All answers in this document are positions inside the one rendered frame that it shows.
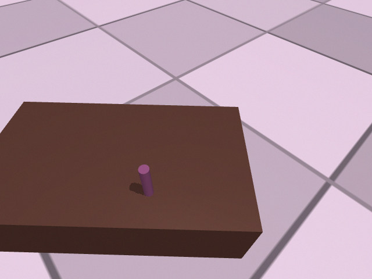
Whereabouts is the can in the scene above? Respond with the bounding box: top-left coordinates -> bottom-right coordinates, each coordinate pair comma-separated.
138,164 -> 154,196

